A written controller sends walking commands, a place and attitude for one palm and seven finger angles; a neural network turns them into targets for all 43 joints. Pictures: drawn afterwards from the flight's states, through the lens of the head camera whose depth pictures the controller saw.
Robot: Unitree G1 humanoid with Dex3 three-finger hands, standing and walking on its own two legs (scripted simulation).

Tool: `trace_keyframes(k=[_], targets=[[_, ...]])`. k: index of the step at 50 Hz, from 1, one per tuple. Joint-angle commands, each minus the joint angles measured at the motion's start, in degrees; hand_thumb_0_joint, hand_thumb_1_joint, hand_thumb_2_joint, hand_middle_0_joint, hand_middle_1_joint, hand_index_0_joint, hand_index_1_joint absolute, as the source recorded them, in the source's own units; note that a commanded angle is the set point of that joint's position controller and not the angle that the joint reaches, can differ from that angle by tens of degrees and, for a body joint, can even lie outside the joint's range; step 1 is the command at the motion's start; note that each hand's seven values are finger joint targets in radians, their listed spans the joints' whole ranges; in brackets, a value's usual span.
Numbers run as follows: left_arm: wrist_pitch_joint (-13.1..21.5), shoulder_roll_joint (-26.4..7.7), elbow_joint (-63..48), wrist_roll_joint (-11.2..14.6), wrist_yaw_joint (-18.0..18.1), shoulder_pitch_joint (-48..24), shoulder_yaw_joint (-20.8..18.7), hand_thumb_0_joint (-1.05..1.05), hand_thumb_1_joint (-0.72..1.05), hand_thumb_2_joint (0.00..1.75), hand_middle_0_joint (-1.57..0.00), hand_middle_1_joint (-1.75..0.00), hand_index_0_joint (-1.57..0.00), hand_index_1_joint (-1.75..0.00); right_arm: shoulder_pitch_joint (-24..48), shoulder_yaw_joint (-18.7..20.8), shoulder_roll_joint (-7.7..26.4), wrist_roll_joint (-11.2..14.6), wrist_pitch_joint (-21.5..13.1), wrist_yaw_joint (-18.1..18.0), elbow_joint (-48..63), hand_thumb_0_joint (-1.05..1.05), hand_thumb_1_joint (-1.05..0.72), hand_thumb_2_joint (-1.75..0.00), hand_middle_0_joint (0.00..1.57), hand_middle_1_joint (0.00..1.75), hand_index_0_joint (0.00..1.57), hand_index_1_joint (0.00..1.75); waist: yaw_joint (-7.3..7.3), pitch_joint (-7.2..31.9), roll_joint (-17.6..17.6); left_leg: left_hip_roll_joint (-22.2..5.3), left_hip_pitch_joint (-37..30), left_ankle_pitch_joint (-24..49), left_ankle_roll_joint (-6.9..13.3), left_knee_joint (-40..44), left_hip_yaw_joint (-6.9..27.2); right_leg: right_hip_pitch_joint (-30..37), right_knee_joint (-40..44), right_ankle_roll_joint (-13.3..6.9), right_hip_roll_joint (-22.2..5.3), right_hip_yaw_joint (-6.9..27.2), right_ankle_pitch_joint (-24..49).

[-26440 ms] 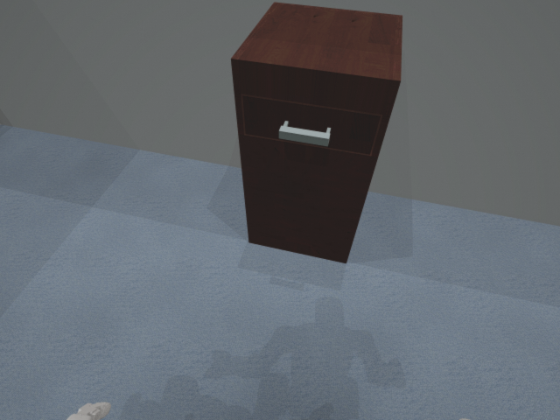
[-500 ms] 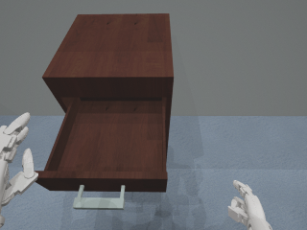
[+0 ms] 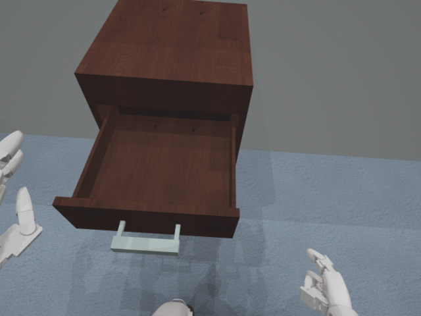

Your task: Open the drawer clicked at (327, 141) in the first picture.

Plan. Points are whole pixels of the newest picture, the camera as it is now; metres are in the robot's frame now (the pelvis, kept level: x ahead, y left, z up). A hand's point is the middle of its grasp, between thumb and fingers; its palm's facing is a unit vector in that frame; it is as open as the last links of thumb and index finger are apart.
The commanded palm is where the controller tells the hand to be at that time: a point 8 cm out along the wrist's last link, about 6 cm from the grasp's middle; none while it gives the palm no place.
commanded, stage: step back with the hand held close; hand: left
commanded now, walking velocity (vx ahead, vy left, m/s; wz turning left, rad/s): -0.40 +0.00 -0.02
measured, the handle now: (148, 236) +0.28 +0.16 -0.10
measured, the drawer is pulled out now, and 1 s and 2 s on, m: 0.30 0.30 0.30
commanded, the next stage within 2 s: stop stepping back and stand still in 0.68 s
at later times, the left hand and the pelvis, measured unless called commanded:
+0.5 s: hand (55, 273) +0.15 +0.19 +0.17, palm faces +0.22 -0.84 -0.50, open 7.4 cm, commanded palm +0.08 +0.25 +0.19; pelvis -0.05 -0.03 +0.00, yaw -2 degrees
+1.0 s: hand out of the picture +0.04 +0.16 +0.17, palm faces +0.24 -0.83 -0.51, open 7.4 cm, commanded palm -0.02 +0.22 +0.19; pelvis -0.17 -0.06 +0.01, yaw -3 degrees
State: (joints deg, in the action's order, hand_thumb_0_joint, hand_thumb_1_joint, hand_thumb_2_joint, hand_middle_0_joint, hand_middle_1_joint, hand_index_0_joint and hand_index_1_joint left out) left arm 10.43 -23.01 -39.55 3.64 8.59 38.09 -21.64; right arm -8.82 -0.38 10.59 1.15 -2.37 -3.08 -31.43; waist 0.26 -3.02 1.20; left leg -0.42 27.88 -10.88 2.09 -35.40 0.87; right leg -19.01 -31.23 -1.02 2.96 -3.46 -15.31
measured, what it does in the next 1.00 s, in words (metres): walks backwards: right foot, then left foot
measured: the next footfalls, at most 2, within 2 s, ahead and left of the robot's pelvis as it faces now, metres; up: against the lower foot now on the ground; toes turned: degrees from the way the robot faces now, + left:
right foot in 0.28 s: -0.03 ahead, -0.12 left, +0.00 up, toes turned -2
left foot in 0.62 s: -0.03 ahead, +0.09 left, +0.00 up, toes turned -1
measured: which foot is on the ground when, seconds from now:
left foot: down 0.00-0.40, up 0.42-0.60, down 0.62-0.92, up 0.94-1.00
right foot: down 0.00-0.12, up 0.14-0.26, down 0.28-0.64, up 0.66-0.86, down 0.88-1.00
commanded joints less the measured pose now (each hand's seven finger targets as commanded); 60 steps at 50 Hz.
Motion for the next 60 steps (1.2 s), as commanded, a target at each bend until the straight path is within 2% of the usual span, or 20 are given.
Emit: trace_keyframes(k=[1, 7, 16, 19, 22, 23, 26, 28, 29, 31, 33, 36, 39, 43, 44, 46, 48, 53, 58, 60], targets=[[4.1, -9.0, -11.7, 0.1, 1.7, -0.7, -7.1, 0.00, 0.90, 0.90, -0.20, -0.30, -0.20, -0.30, 4.6, 3.7, 7.7, -0.1, -3.2, -1.1, 8.0, 0.00, -0.90, -0.90, 0.20, 0.30, 0.20, 0.30, -1.52, 8.3, 1.3, -4.9, -7.0, -9.5, -0.5, 5.4, 6.5, -1.8, 8.3, -1.8, -8.6, 9.5, -0.1], [4.9, -9.5, -12.4, -0.5, 1.1, 0.6, -9.3, 0.00, 0.90, 0.90, -0.20, -0.30, -0.20, -0.30, 5.3, 3.7, 7.9, -0.6, -4.1, -0.9, 8.5, 0.00, -0.90, -0.90, 0.20, 0.30, 0.20, 0.30, -0.12, 10.2, 11.2, -15.1, 6.8, -13.5, 4.2, 20.3, 15.3, 11.8, -10.6, 1.2, -1.2, 3.4, -6.1], [5.7, -8.7, -13.0, 0.8, -0.8, 1.5, -8.3, 0.00, 0.90, 0.90, -0.20, -0.30, -0.20, -0.30, 4.4, 4.0, 8.5, -0.5, -5.9, 1.0, 5.8, 0.00, -0.90, -0.90, 0.20, 0.30, 0.20, 0.30, 0.35, 17.2, 7.1, -13.3, -14.8, 20.6, 2.8, 7.8, 8.8, 6.2, 3.2, 1.2, -1.6, 2.7, 0.9], [5.6, -9.5, -11.7, 1.4, -1.5, 3.6, -8.9, 0.00, 0.90, 0.90, -0.20, -0.30, -0.20, -0.30, 5.7, 4.5, 8.0, 0.7, -4.7, 0.8, 7.5, 0.00, -0.90, -0.90, 0.20, 0.30, 0.20, 0.30, -0.21, 16.2, 2.0, -7.4, -12.0, 4.2, -0.2, 1.6, 3.5, 5.0, 7.4, 0.1, -6.3, 5.2, 10.7], [5.1, -10.7, -7.7, 0.6, 0.0, 1.3, -8.9, 0.00, 0.90, 0.90, -0.20, -0.30, -0.20, -0.30, 7.3, 5.3, 6.2, 0.7, -2.7, 0.0, 6.0, 0.00, -0.90, -0.90, 0.20, 0.30, 0.20, 0.30, -0.95, 10.4, -10.5, 1.7, -7.0, -14.1, -3.7, -26.5, 2.3, -7.6, 15.8, -8.8, -23.1, 21.4, 12.4], [4.6, -10.0, -7.6, 0.3, 0.4, 0.3, -8.9, 0.00, 0.90, 0.90, -0.20, -0.30, -0.20, -0.30, 7.6, 4.9, 5.4, -0.2, -2.2, -0.4, 5.4, 0.00, -0.90, -0.90, 0.20, 0.30, 0.20, 0.30, -1.45, 9.7, -8.7, 2.0, -3.2, -17.8, -3.9, -28.8, 3.7, -4.9, 14.3, -10.5, -23.0, 21.1, 21.3], [3.7, -8.8, -4.4, -1.5, 1.4, -1.0, -7.2, 0.00, 0.90, 0.90, -0.20, -0.30, -0.20, -0.30, 8.5, 2.4, 3.8, -1.0, -0.4, -2.1, 5.3, 0.00, -0.90, -0.90, 0.20, 0.30, 0.20, 0.30, -2.04, 7.0, -8.3, 0.5, 1.4, -17.1, -3.5, -9.7, 2.3, 7.9, 6.8, -5.9, -15.9, 11.3, 39.5], [3.2, -9.6, -6.2, -1.8, 1.7, -1.8, -6.6, 0.00, 0.90, 0.90, -0.20, -0.30, -0.20, -0.30, 8.1, 3.0, 5.2, -0.8, 0.5, -2.6, 5.3, 0.00, -0.90, -0.90, 0.20, 0.30, 0.20, 0.30, -2.39, 7.5, -6.6, 0.5, -2.1, -6.8, -3.2, 7.2, 0.1, 12.8, 2.7, -3.2, -13.5, 8.8, 44.7], [3.2, -9.1, -8.2, -1.3, 1.7, -1.5, -6.1, 0.00, 0.90, 0.90, -0.20, -0.30, -0.20, -0.30, 6.4, 3.4, 5.6, -0.6, 0.9, -2.3, 5.2, 0.00, -0.90, -0.90, 0.20, 0.30, 0.20, 0.30, -2.28, 9.9, -3.6, -2.1, -7.6, 11.4, -2.2, 14.1, 0.7, 13.1, -0.4, -0.5, -10.6, 6.1, 39.8], [4.5, -10.4, -13.7, -1.1, 0.8, -1.8, -6.4, 0.00, 0.90, 0.90, -0.20, -0.30, -0.20, -0.30, 5.3, 5.3, 7.3, 0.5, -0.5, -0.9, 7.3, 0.00, -0.90, -0.90, 0.20, 0.30, 0.20, 0.30, -0.66, 15.7, 5.5, -13.7, -20.2, 40.5, 1.1, 11.3, 5.9, 5.0, -5.6, 2.4, -5.5, 4.4, 11.0], [4.0, -10.5, -15.2, -0.3, 0.4, 3.1, -7.9, 0.00, 0.90, 0.90, -0.20, -0.30, -0.20, -0.30, 5.9, 5.1, 6.4, -1.1, -2.9, 0.2, 7.3, 0.00, -0.90, -0.90, 0.20, 0.30, 0.20, 0.30, 0.03, 18.9, 17.9, -18.0, -21.7, 50.5, 4.0, 10.8, 11.1, -1.7, -12.7, 1.5, -3.7, 3.6, -9.7], [3.6, -7.9, -18.0, -0.1, 0.7, 3.0, -6.5, 0.00, 0.90, 0.90, -0.20, -0.30, -0.20, -0.30, 3.2, 5.1, 6.7, -1.5, -4.6, 1.2, 5.1, 0.00, -0.90, -0.90, 0.20, 0.30, 0.20, 0.30, -0.51, 16.2, 10.4, -17.5, -21.0, 47.6, 5.3, 10.2, 9.5, -4.2, -16.0, 1.9, -2.1, 3.8, -10.3], [3.3, -7.7, -15.5, 0.1, 0.6, 3.6, -7.0, 0.00, 0.90, 0.90, -0.20, -0.30, -0.20, -0.30, 4.6, 5.0, 7.0, -1.7, -4.6, 1.4, 4.7, 0.00, -0.90, -0.90, 0.20, 0.30, 0.20, 0.30, -0.62, 14.8, 10.7, -16.2, -19.7, 41.0, 4.1, 10.2, 8.5, -1.9, -8.7, 2.0, -2.2, 2.6, -7.6], [2.4, -9.5, -10.9, 0.4, 0.7, 5.7, -9.5, 0.00, 0.90, 0.90, -0.20, -0.30, -0.20, -0.30, 4.3, 4.0, 8.0, -0.2, -3.7, 0.9, 6.8, 0.00, -0.90, -0.90, 0.20, 0.30, 0.20, 0.30, -0.50, 11.3, 6.7, -9.8, -8.1, 2.6, 1.0, 8.9, 3.3, 11.3, 9.2, 2.7, -3.1, 0.0, 3.9], [2.7, -9.6, -10.3, 0.7, 0.6, 5.0, -9.1, 0.00, 0.90, 0.90, -0.20, -0.30, -0.20, -0.30, 4.2, 3.5, 7.3, 0.2, -3.4, 0.7, 7.2, 0.00, -0.90, -0.90, 0.20, 0.30, 0.20, 0.30, -1.16, 10.5, 1.6, -6.3, -6.6, -6.8, -0.5, 6.2, 1.6, 12.5, 13.2, 1.9, -5.5, 1.7, 5.9], [1.8, -8.4, -6.5, 0.8, 0.8, 4.3, -7.3, 0.00, 0.90, 0.90, -0.20, -0.30, -0.20, -0.30, 1.7, 4.7, 6.9, 1.5, -2.8, 0.4, 7.9, 0.00, -0.90, -0.90, 0.20, 0.30, 0.20, 0.30, -2.49, 10.5, -15.1, 1.4, -6.1, -11.5, -2.9, -12.4, -1.0, 5.0, 16.5, -4.6, -18.2, 19.2, 4.1], [1.5, -8.3, -6.8, 0.5, 1.7, 3.0, -7.6, 0.00, 0.90, 0.90, -0.20, -0.30, -0.20, -0.30, 2.7, 4.1, 6.9, 0.4, -2.2, 0.4, 6.4, 0.00, -0.90, -0.90, 0.20, 0.30, 0.20, 0.30, -2.41, 10.6, -9.6, 0.9, -3.8, -13.9, -2.5, -22.8, 1.7, 4.5, 15.4, -8.4, -22.3, 19.4, 6.3], [2.8, -8.7, -5.8, -1.9, 2.4, 0.3, -5.7, 0.00, 0.90, 0.90, -0.20, -0.30, -0.20, -0.30, 4.3, 3.0, 6.8, -0.1, -3.2, -0.3, 6.4, 0.00, -0.90, -0.90, 0.20, 0.30, 0.20, 0.30, -2.11, 4.2, -10.2, 0.1, -9.1, -10.5, -0.3, 3.1, -1.9, 6.1, 14.8, -4.4, -17.8, 11.6, 2.8], [4.7, -9.3, -10.3, -1.2, 1.5, 1.8, -5.4, 0.00, 0.90, 0.90, -0.20, -0.30, -0.20, -0.30, 2.2, 5.1, 9.9, 0.5, -5.4, 0.3, 8.3, 0.00, -0.90, -0.90, 0.20, 0.30, 0.20, 0.30, -0.46, 6.6, 1.9, -7.4, -16.3, 8.3, 1.9, 12.7, 4.1, 10.0, 6.0, 0.6, -8.5, 6.0, 8.4], [4.7, -9.2, -10.1, -1.4, 1.7, 3.3, -6.7, 0.00, 0.90, 0.90, -0.20, -0.30, -0.20, -0.30, 1.8, 3.5, 7.6, 0.3, -4.9, 0.4, 7.4, 0.00, -0.90, -0.90, 0.20, 0.30, 0.20, 0.30, -0.91, 6.8, 8.8, -7.3, -11.5, 1.3, 2.0, 16.8, 5.7, 11.9, 4.4, 1.0, -6.5, 2.0, 2.2]])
